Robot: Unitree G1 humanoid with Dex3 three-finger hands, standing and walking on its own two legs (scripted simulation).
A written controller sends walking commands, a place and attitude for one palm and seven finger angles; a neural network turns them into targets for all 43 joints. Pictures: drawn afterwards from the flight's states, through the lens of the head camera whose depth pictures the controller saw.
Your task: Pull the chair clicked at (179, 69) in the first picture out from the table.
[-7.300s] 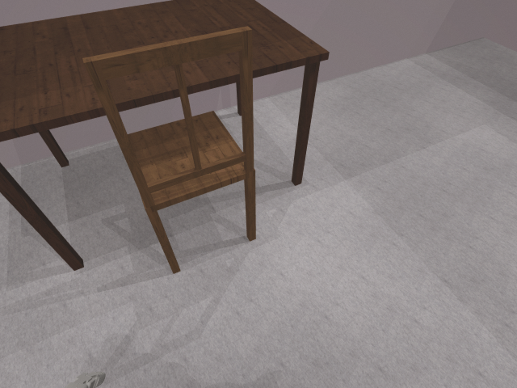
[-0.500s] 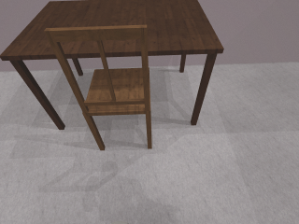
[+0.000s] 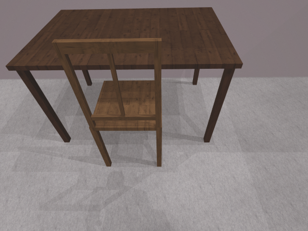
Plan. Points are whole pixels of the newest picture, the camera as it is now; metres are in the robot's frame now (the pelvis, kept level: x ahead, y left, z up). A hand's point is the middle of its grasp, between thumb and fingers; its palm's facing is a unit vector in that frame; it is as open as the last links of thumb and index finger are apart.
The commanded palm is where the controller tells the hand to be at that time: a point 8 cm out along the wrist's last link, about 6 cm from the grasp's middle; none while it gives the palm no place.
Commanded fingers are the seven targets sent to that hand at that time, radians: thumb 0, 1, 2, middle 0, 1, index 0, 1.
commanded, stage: take the last steps up to it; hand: left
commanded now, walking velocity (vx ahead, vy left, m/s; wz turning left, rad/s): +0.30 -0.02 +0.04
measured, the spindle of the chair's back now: (117, 88) +0.68 +0.20 -0.05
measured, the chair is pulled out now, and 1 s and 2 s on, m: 0.00 0.00 0.00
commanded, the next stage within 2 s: come to a stop and stand still in 0.44 s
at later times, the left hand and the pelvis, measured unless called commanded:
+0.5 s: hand out of the picture +0.08 +0.16 -0.18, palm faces +0.13 -0.98 -0.12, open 7.3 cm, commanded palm none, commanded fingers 0.00 0.90 0.90 -0.20 -0.30 -0.20 -0.30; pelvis +0.16 +0.02 -0.01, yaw +1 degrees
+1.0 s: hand (107, 186) +0.29 +0.18 -0.15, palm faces +0.02 -0.96 -0.29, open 7.3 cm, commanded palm none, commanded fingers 0.00 0.90 0.90 -0.20 -0.30 -0.20 -0.30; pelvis +0.22 -0.01 +0.00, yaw +0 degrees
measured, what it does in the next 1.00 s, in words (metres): walks ahead: left foot, then right foot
